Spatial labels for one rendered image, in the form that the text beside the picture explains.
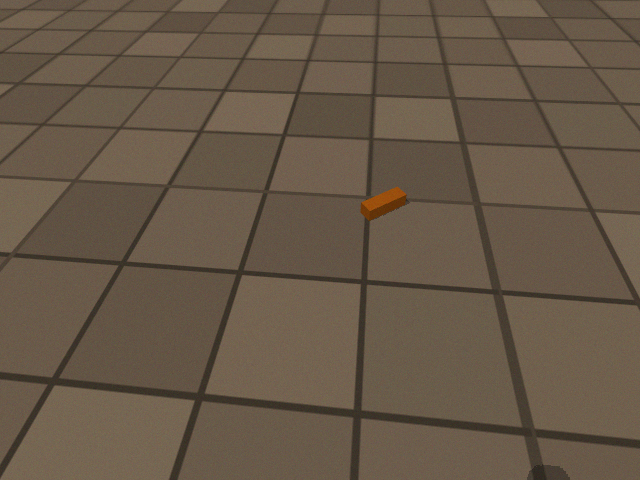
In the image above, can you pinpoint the carton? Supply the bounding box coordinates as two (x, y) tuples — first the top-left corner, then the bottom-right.
(360, 187), (407, 221)

